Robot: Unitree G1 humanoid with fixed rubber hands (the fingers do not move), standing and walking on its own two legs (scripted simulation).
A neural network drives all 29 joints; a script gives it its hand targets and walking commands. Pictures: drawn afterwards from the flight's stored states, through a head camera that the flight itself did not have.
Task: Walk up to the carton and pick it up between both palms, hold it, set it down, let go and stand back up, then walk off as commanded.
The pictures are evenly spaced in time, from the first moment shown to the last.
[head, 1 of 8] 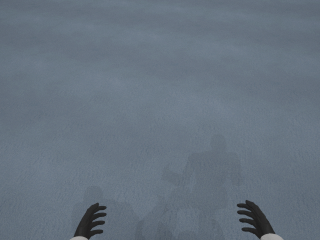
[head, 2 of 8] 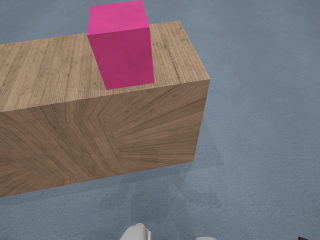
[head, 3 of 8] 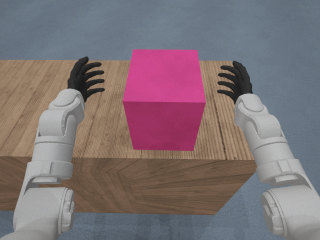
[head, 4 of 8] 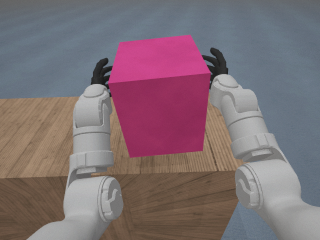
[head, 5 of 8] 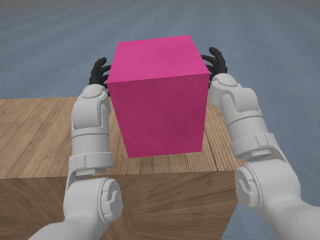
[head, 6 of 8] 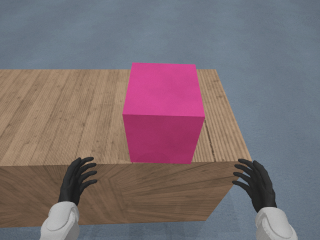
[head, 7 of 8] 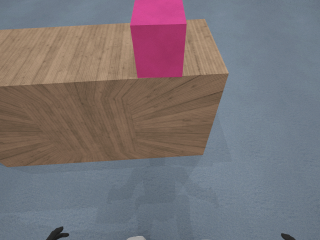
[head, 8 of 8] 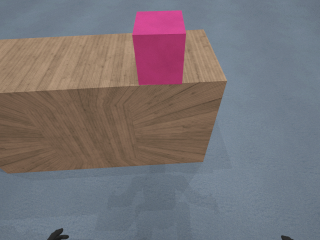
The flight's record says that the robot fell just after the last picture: no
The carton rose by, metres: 0.18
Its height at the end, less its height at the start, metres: +0.00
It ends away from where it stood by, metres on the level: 0.04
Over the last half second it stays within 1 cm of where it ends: yes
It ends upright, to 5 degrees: yes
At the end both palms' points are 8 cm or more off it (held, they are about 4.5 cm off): yes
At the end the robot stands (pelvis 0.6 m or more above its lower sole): yes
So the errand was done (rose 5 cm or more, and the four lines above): yes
